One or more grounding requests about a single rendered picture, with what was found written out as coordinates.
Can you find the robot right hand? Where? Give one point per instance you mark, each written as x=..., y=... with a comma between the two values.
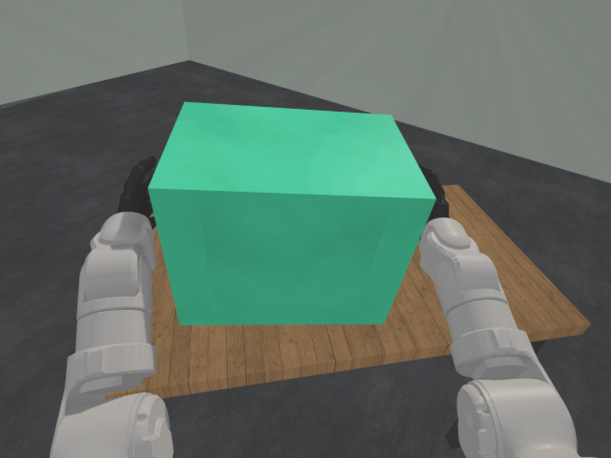
x=441, y=206

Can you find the robot left hand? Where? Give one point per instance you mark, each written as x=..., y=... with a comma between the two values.
x=136, y=195

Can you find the robot left upper arm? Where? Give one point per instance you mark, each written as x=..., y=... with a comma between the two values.
x=131, y=426

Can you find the robot right upper arm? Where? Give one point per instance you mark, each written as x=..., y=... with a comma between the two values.
x=513, y=418

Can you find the table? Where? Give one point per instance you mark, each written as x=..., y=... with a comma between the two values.
x=199, y=358

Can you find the carton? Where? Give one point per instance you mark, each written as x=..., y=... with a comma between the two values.
x=286, y=216

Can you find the robot left forearm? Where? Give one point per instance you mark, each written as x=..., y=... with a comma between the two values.
x=113, y=349

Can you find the robot right forearm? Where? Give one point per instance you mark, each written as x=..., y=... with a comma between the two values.
x=486, y=341

